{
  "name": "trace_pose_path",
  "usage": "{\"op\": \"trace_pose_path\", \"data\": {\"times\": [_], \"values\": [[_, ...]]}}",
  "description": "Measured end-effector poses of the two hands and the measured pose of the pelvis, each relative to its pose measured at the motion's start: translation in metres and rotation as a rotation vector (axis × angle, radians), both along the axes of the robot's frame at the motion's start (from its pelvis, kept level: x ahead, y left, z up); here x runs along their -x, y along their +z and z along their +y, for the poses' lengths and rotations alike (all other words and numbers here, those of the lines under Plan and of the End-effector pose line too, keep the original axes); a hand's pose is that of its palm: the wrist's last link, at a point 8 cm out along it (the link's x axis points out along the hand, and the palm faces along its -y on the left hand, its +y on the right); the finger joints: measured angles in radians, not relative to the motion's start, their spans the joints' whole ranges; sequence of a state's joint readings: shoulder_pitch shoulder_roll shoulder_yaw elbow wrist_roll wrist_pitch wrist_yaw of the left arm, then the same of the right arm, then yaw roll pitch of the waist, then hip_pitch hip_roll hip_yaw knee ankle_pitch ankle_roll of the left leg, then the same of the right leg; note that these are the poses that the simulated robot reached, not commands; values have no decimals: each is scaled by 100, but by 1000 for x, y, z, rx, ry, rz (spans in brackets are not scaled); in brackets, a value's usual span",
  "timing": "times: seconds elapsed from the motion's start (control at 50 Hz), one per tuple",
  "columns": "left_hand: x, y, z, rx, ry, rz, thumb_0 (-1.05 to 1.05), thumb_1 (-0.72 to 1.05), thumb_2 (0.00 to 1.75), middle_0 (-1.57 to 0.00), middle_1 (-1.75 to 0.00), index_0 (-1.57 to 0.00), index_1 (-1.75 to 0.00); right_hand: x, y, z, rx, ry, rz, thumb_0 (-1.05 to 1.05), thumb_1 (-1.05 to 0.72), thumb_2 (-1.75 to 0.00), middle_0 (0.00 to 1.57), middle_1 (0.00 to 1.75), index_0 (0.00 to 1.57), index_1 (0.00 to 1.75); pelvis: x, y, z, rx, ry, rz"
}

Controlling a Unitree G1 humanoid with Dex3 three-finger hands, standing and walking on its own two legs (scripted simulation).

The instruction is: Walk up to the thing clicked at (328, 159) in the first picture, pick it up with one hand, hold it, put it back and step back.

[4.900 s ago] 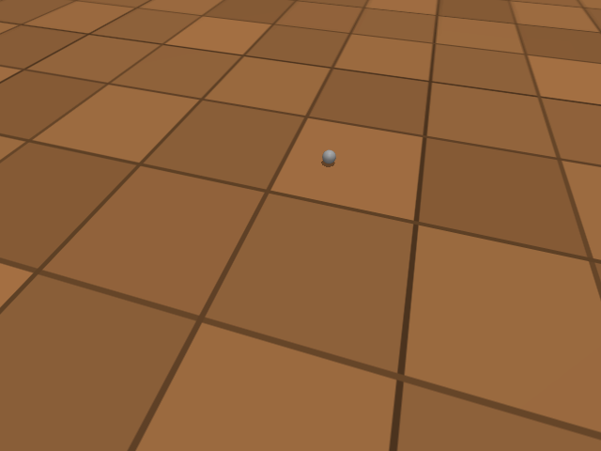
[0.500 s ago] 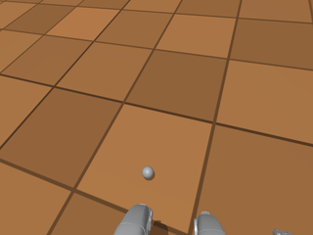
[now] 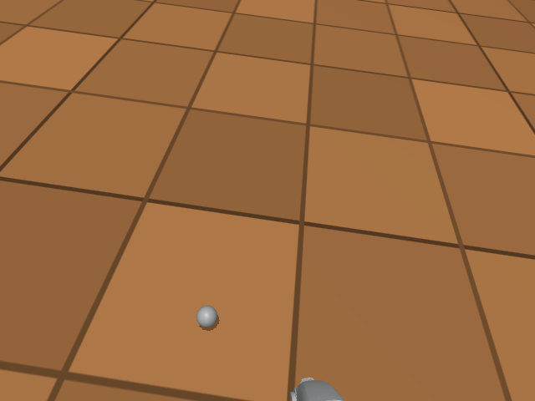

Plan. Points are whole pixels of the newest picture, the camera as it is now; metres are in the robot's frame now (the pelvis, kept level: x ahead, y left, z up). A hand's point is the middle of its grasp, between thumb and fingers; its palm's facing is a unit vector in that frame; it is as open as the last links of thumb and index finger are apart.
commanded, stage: walk up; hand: left
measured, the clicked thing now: (206, 316) +0.48 +0.17 -0.72
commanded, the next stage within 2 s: stand in 1.52 s
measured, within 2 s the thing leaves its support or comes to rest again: neither
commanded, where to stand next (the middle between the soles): +0.11 -0.07 m, yaw +4 degrees
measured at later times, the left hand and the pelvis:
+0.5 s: hand (123, 388) +0.17 +0.23 -0.15, palm faces +0.01 -0.93 -0.37, open 7.4 cm; pelvis +0.05 -0.03 -0.01, yaw +0 degrees
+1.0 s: hand out of the picture +0.14 +0.22 -0.14, palm faces +0.03 -0.94 -0.33, open 7.4 cm; pelvis +0.05 -0.04 +0.02, yaw +1 degrees
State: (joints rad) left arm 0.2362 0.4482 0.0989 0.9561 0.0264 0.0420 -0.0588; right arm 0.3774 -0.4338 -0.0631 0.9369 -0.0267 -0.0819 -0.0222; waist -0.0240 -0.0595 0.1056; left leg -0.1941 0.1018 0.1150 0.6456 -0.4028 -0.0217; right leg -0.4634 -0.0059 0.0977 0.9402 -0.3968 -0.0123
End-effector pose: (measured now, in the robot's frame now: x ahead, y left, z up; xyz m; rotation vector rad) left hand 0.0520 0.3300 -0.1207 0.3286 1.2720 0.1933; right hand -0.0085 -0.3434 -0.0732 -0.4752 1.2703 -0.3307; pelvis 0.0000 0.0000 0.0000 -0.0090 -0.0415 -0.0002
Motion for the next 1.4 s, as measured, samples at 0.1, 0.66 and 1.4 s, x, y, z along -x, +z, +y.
{"op": "trace_pose_path", "data": {"times": [0.1, 0.66, 1.4], "values": [[-55, 0, -33, 2, -69, -77, 1, 91, 90, -20, -30, -20, -30, 2, -15, -24, -21, -26, 48, 0, -90, -90, 20, 30, 20, 30, -13, -8, -21, 0, -17, 7], [-76, 11, -63, -20, 17, -56, 0, 90, 90, -20, -30, -20, -30, -156, -43, 3, -193, 85, -111, 0, -90, -90, 20, 30, 20, 30, -47, 1, -40, -14, 12, 15], [-74, 22, -59, 17, 62, -32, 0, 90, 90, -20, -30, -20, -30, -154, -28, 21, -213, 62, -37, 0, -90, -90, 20, 30, 20, 30, -57, 21, -32, 2, 37, 19]]}}
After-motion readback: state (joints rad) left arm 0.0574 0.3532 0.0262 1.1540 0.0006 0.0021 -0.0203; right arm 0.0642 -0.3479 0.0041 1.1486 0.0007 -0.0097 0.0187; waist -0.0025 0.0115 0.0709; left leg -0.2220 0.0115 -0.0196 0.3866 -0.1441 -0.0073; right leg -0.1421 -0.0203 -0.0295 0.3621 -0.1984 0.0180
